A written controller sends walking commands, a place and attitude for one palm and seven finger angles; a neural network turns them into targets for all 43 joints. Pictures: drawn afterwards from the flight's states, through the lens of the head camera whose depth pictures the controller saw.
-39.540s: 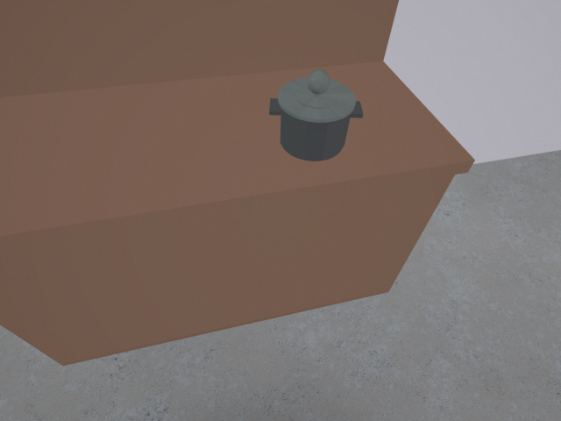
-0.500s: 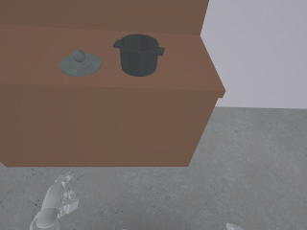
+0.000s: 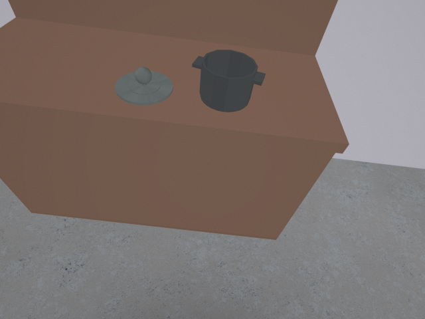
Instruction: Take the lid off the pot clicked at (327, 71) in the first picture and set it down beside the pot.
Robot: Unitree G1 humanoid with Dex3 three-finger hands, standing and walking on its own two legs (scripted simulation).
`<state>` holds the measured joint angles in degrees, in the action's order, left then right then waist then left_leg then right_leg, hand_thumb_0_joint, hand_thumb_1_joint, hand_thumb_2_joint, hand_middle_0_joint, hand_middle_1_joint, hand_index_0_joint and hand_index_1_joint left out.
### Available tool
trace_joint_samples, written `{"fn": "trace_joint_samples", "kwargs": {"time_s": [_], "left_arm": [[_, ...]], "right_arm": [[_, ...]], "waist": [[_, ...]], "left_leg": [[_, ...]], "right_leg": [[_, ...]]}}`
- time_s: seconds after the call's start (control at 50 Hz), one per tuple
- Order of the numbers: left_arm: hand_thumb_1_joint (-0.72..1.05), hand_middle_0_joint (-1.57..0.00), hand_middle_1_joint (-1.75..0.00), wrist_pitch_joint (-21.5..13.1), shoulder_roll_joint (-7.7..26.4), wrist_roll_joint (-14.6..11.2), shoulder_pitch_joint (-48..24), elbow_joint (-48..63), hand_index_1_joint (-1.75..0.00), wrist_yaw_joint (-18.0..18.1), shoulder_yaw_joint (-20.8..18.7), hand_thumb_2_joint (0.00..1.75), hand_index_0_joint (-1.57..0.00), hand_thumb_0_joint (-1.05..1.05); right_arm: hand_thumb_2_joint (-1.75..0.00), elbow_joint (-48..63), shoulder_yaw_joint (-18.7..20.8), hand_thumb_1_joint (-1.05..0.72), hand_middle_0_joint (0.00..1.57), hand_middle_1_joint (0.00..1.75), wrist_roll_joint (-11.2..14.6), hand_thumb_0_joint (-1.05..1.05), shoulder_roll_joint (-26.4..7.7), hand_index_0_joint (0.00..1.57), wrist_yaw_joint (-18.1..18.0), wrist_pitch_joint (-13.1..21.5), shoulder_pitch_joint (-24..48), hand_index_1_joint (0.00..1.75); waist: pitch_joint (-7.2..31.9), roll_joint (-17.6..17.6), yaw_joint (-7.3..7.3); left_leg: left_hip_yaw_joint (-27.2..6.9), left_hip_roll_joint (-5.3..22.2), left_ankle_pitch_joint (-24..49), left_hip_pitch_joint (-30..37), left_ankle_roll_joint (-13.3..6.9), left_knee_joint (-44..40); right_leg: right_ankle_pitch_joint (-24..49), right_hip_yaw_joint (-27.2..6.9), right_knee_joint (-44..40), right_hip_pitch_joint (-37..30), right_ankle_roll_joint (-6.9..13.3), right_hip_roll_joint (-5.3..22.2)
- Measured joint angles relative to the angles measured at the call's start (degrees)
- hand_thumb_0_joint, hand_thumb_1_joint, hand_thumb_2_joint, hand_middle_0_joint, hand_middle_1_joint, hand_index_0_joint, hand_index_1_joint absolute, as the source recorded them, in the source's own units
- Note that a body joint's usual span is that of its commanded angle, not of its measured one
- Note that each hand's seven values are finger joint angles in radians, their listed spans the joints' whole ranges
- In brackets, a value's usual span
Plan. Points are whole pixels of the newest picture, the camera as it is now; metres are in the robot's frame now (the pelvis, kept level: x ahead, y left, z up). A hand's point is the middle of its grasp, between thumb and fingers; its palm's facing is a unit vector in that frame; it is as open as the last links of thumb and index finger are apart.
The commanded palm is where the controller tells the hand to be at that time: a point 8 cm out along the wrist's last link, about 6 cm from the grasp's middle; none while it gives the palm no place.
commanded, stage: stop stepping back and stand still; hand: left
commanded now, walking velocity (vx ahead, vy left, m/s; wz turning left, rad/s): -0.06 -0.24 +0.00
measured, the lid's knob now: (143, 75) +0.74 +0.24 +0.04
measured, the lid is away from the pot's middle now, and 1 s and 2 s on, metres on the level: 0.25 0.25 0.25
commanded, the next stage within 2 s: let the arm hang, fingers relaxed in 0.78 s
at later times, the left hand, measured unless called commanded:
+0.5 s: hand (106, 314) +0.16 +0.21 -0.14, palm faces +0.00 -0.98 -0.19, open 7.4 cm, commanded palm none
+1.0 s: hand out of the picture +0.12 +0.19 -0.14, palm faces +0.05 -0.98 -0.20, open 7.4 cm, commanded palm none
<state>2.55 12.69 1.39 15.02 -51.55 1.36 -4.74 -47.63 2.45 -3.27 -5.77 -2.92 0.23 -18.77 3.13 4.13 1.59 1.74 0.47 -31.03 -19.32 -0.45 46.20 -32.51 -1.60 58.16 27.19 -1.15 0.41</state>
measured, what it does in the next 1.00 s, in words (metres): steps on the spot: right foot, then right foot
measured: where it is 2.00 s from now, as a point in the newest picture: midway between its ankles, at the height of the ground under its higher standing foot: outside the picture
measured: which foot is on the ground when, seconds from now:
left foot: down 0.00-1.00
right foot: up 0.00-0.08, down 0.10-0.28, up 0.30-0.50, down 0.52-1.00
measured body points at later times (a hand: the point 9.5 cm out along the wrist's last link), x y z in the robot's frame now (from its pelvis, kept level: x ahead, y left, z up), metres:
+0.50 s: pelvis +0.06 +0.03 +0.03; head +0.11 +0.05 +0.47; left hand +0.16 +0.26 -0.13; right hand +0.06 -0.20 -0.11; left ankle -0.03 +0.12 -0.70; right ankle +0.06 -0.11 -0.69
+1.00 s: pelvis +0.05 +0.01 +0.03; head +0.07 +0.02 +0.48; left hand +0.11 +0.24 -0.12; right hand +0.06 -0.21 -0.12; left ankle -0.04 +0.12 -0.70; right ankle +0.07 -0.11 -0.70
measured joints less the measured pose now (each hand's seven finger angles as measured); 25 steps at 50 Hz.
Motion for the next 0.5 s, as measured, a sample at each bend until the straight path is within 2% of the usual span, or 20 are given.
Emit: {"fn": "trace_joint_samples", "kwargs": {"time_s": [0.04,0.08,0.1,0.12,0.16,0.22,0.24,0.26,0.28,0.34,0.4,0.46,0.5], "left_arm": [[0.91,-0.20,-0.30,0.6,0.2,-0.2,-1.7,-0.2,-0.30,-0.3,0.1,0.90,-0.20,0.01],[0.91,-0.19,-0.30,0.3,0.2,-0.2,-3.3,0.9,-0.30,-0.7,0.3,0.90,-0.19,0.01],[0.91,-0.19,-0.30,-0.3,0.2,-0.2,-3.7,1.8,-0.30,-0.8,0.5,0.90,-0.19,0.01],[0.91,-0.19,-0.30,-1.0,0.1,-0.1,-4.1,2.4,-0.30,-0.7,0.7,0.90,-0.19,0.01],[0.91,-0.19,-0.30,-2.2,-0.7,0.0,-4.6,2.6,-0.30,0.0,1.1,0.90,-0.19,0.01],[0.91,-0.19,-0.30,-2.6,-1.5,0.7,-4.6,2.6,-0.30,1.4,1.1,0.90,-0.19,0.01],[0.91,-0.19,-0.30,-2.5,-1.6,0.8,-4.6,2.3,-0.30,1.7,1.1,0.90,-0.19,0.01],[0.91,-0.19,-0.30,-2.4,-1.5,0.6,-4.5,1.8,-0.30,1.8,1.1,0.90,-0.19,0.01],[0.91,-0.19,-0.30,-2.0,-1.6,0.2,-4.3,1.3,-0.30,1.7,1.1,0.90,-0.19,0.01],[0.91,-0.19,-0.30,-0.4,-1.2,-0.7,-4.3,-0.4,-0.30,1.0,1.4,0.90,-0.19,0.01],[0.91,-0.19,-0.30,0.4,-1.1,-0.8,-5.5,-1.3,-0.30,0.4,1.7,0.90,-0.19,0.01],[0.91,-0.19,-0.30,0.2,-1.1,-0.9,-6.5,-0.8,-0.30,0.0,2.0,0.90,-0.19,0.01],[0.91,-0.19,-0.30,-0.2,-0.9,-0.9,-6.9,-0.5,-0.30,-0.2,2.2,0.90,-0.20,0.01]], "right_arm": [[-0.90,-0.7,0.3,-0.94,0.21,0.30,-0.2,0.00,-0.2,0.20,-0.5,0.3,0.0,0.30],[-0.90,-1.5,0.2,-0.95,0.21,0.30,-0.3,-0.01,-1.0,0.21,-0.5,0.2,-0.5,0.30],[-0.90,-1.9,0.2,-0.94,0.21,0.30,0.0,-0.01,-1.5,0.21,-0.4,0.0,-0.8,0.30],[-0.90,-2.4,0.2,-0.94,0.21,0.30,0.5,0.00,-1.9,0.21,-0.2,-0.2,-1.1,0.30],[-0.90,-4.1,0.9,-0.93,0.21,0.30,1.6,0.00,-2.9,0.21,0.3,-1.3,-0.5,0.30],[-0.90,-5.1,1.5,-0.92,0.21,0.30,2.2,0.00,-3.3,0.20,0.6,-2.5,1.0,0.30],[-0.90,-5.0,1.6,-0.92,0.21,0.30,2.3,0.00,-3.1,0.20,0.7,-2.4,1.5,0.30],[-0.90,-4.7,1.5,-0.92,0.21,0.30,2.4,0.00,-2.9,0.20,0.9,-2.1,1.7,0.30],[-0.90,-4.6,1.4,-0.92,0.21,0.30,2.3,0.00,-2.8,0.20,1.0,-1.6,1.9,0.30],[-0.90,-4.6,0.8,-0.91,0.21,0.30,1.4,0.00,-2.0,0.20,0.5,-0.7,2.4,0.30],[-0.90,-4.5,0.0,-0.91,0.21,0.30,1.1,0.00,-1.4,0.20,0.0,-0.1,1.9,0.30],[-0.90,-5.4,-0.3,-0.91,0.21,0.30,1.3,0.00,-1.4,0.20,-0.1,-0.1,1.0,0.30],[-0.90,-6.5,-0.3,-0.90,0.21,0.30,1.8,0.00,-1.4,0.20,0.0,-0.4,0.1,0.30]], "waist": [[-0.6,-0.9,0.39],[-1.7,-2.1,0.21],[-2.1,-2.4,-0.01],[-2.3,-2.7,-0.29],[-2.6,-4.0,-0.50],[-3.0,-4.2,-0.26],[-3.2,-3.7,0.00],[-3.3,-3.1,0.31],[-3.1,-2.8,0.40],[-3.3,-1.6,0.93],[-4.9,-1.9,1.65],[-6.4,-2.9,1.85],[-6.9,-3.2,1.80]], "left_leg": [[-0.4,-0.6,0.3,1.9,-0.6,-1.8],[-1.2,-0.8,0.3,3.4,-0.9,-2.7],[-1.7,-0.9,0.1,3.9,-0.9,-2.4],[-1.9,-1.2,-0.1,3.7,-0.9,-1.1],[-2.5,-0.8,-0.1,2.1,-0.4,3.8],[-3.1,-0.8,-1.6,-0.4,-0.4,8.2],[-2.7,-0.6,-0.6,-0.3,-0.4,5.4],[-2.2,-0.2,4.0,0.8,-0.6,-0.1],[-1.5,-0.1,4.3,2.2,-0.8,-3.3],[0.2,-0.7,3.6,4.3,-1.9,-7.0],[0.0,-0.4,5.4,6.2,-2.0,-10.5],[-0.4,0.3,6.2,8.2,-1.6,-12.8],[-0.5,0.6,6.0,9.5,-1.1,-13.4]], "right_leg": [[0.2,0.9,1.1,0.4,0.2,-1.1],[3.8,1.9,-5.5,-1.4,0.6,-2.3],[9.0,2.0,-10.6,-3.1,1.3,-2.8],[10.0,1.9,-13.2,-4.7,2.7,-2.9],[7.6,2.7,-14.2,-6.4,3.7,-3.2],[7.1,3.0,-16.1,-8.0,3.2,-3.2],[7.3,2.8,-16.6,-8.4,2.9,-2.9],[7.4,2.5,-16.7,-8.5,2.5,-2.7],[7.6,2.0,-15.9,-7.9,2.1,-2.6],[3.9,0.0,-8.9,-5.0,1.1,-2.3],[2.3,-0.1,-6.1,-3.2,0.7,-2.2],[5.2,0.8,-12.3,-4.0,0.9,-1.9],[11.6,1.3,-19.1,-6.1,1.5,-1.7]]}}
